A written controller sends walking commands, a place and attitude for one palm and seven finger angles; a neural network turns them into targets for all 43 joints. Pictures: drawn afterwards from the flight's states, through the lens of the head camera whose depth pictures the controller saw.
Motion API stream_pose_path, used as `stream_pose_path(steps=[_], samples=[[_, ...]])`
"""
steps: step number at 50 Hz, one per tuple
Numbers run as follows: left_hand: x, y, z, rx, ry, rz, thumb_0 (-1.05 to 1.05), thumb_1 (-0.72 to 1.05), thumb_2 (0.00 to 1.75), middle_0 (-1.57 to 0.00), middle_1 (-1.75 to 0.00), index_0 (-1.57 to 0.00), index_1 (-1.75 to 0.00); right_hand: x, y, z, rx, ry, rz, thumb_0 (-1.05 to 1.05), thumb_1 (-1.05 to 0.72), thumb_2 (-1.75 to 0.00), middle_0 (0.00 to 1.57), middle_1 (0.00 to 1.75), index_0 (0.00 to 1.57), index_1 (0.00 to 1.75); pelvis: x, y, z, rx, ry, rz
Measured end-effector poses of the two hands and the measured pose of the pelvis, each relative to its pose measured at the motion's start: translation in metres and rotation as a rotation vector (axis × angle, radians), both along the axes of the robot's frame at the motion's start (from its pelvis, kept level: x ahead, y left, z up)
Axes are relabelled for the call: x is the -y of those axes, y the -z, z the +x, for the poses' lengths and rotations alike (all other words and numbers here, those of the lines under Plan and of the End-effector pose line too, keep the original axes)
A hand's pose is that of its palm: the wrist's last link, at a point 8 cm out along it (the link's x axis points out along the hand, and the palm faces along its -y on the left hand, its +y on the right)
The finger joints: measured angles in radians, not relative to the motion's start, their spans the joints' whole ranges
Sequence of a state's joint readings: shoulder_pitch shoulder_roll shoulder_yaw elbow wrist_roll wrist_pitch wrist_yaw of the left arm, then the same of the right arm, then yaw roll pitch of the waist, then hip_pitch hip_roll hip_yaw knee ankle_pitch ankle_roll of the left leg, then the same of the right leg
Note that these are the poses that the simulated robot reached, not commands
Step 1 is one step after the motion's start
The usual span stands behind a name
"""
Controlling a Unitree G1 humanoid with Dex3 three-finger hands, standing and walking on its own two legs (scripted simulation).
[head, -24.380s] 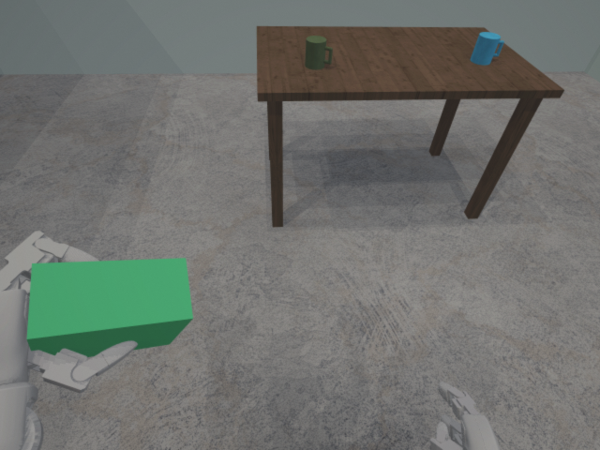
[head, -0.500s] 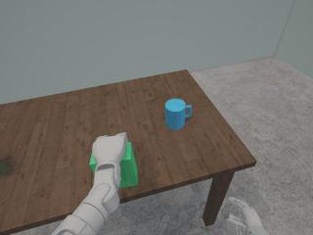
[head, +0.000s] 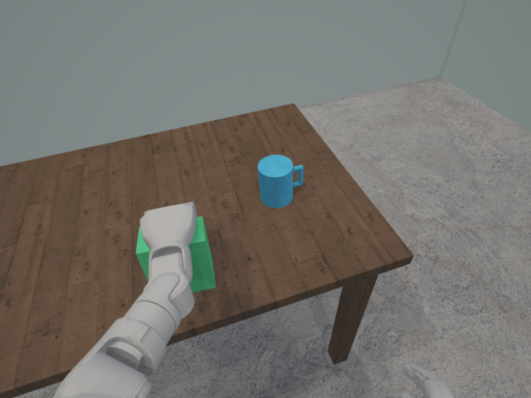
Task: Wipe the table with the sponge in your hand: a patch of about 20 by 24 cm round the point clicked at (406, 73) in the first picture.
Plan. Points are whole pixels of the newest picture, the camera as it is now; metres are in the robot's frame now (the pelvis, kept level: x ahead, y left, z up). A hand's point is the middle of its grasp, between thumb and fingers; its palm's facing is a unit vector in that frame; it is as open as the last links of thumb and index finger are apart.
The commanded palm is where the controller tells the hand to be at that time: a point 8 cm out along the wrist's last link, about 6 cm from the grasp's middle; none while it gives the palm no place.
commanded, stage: wipe forward along the third lane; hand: left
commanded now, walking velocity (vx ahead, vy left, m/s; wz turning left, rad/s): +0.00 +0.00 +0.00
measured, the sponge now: (181, 266) +0.36 +0.19 -0.03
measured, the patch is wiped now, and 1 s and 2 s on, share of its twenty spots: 0.70 0.95 0.95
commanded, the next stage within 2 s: wipe back along the third lane in 1.18 s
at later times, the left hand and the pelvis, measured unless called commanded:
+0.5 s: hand (171, 221) +0.42 +0.21 +0.03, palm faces -0.09 +0.01 -1.00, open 10.6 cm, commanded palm +0.40 +0.21 +0.06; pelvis +0.00 +0.01 +0.00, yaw -1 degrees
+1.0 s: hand (166, 203) +0.46 +0.24 +0.03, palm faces -0.08 +0.01 -1.00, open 10.6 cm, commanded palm +0.45 +0.23 +0.06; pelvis +0.01 +0.04 -0.01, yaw -1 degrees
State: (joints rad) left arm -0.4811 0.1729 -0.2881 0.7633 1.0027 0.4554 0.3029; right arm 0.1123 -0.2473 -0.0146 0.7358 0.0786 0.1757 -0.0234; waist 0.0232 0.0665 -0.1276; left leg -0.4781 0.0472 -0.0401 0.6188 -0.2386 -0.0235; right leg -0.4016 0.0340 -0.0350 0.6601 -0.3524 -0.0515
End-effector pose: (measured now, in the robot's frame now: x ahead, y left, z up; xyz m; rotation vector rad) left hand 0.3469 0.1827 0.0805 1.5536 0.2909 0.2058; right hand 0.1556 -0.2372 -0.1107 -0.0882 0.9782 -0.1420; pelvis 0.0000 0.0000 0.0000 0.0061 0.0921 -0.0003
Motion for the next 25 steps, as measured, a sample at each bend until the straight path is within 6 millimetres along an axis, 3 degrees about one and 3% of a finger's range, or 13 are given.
stream_pose_path(steps=[10, 25], samples=[[-0.008, -0.001, 0.022, -0.008, -0.002, 0.012, 0.0, -0.53, 1.03, -0.67, -1.29, -0.69, -1.3, 0.011, 0.011, -0.032, -0.08, 0.053, -0.022, 0.01, -0.91, -0.9, 0.2, 0.3, 0.2, 0.3, 0.0, 0.003, 0.0, -0.032, 0.005, -0.004], [-0.024, -0.002, 0.055, -0.035, -0.005, 0.019, 0.0, -0.53, 1.03, -0.67, -1.29, -0.69, -1.3, 0.009, 0.015, -0.05, -0.137, 0.088, -0.038, 0.01, -0.91, -0.9, 0.2, 0.3, 0.2, 0.3, -0.008, 0.004, 0.004, -0.08, 0.008, -0.014]])
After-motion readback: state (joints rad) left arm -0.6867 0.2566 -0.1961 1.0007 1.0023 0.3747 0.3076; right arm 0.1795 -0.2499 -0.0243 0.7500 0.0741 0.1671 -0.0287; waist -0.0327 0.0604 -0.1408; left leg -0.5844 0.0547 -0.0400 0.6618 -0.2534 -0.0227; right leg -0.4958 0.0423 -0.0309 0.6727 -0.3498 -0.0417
